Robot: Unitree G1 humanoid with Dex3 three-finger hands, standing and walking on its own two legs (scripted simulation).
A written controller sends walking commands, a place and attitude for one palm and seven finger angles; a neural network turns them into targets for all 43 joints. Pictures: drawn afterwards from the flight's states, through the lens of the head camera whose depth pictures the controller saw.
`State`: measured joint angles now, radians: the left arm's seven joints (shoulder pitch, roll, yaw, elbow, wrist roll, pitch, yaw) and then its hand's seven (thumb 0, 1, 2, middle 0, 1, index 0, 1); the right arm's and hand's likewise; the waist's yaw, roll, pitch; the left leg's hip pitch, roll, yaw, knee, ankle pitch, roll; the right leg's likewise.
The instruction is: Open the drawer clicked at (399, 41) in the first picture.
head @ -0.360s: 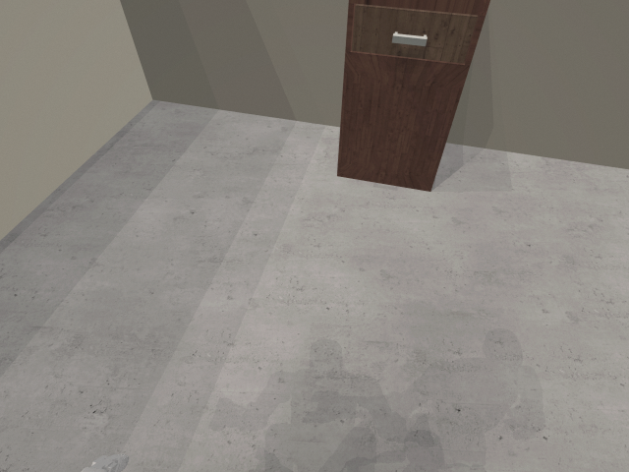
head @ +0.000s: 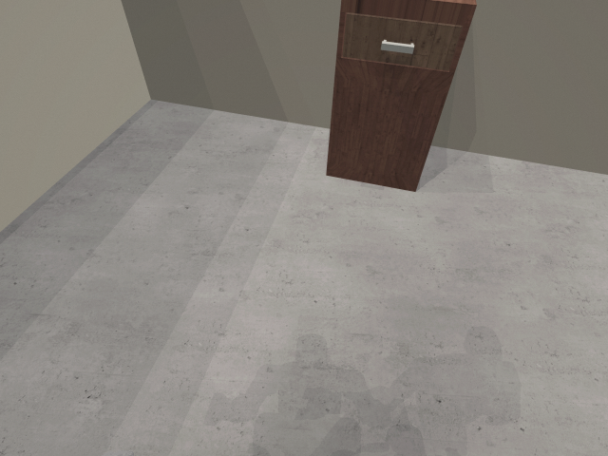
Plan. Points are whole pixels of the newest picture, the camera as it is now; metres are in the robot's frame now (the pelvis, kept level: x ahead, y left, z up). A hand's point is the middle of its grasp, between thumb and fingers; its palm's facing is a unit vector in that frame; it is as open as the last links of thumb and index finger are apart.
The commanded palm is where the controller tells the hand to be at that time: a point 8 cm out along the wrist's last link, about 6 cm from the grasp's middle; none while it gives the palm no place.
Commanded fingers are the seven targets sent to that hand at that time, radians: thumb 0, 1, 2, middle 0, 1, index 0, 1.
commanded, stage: stand and wait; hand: left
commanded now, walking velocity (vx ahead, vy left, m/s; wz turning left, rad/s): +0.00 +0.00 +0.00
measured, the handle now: (397, 45) +1.53 -0.27 -0.06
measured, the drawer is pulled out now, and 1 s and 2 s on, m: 0.00 0.00 0.00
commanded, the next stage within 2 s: look at it before walking up in 0.46 s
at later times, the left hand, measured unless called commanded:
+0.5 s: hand out of the picture +0.06 +0.25 -0.16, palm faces -0.03 -0.94 -0.33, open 7.4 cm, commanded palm none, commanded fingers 0.00 0.90 0.90 -0.20 -0.30 -0.20 -0.30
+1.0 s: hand out of the picture +0.07 +0.26 -0.15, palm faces -0.03 -0.94 -0.34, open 7.4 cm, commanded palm none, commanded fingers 0.00 0.90 0.90 -0.20 -0.30 -0.20 -0.30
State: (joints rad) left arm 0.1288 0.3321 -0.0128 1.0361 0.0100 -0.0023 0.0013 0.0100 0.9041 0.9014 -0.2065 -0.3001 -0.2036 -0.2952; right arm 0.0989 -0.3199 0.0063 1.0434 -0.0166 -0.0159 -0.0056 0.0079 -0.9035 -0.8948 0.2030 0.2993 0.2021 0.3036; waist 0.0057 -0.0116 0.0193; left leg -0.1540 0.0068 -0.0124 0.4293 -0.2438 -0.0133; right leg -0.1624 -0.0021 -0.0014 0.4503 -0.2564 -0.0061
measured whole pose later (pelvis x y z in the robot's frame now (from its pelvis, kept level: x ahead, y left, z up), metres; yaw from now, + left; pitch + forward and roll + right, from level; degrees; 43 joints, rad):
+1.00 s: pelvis -0.01 +0.01 +0.00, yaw +0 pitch -2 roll +0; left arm 0.14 0.35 -0.01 1.09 0.01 -0.01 0.00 0.01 0.91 0.90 -0.21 -0.30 -0.20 -0.30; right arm 0.11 -0.34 0.01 1.11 -0.01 -0.02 0.00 0.01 -0.90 -0.89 0.20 0.30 0.20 0.30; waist 0.00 -0.01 0.03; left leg -0.14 0.00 -0.01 0.37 -0.20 0.00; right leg -0.14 -0.01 0.00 0.38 -0.20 0.01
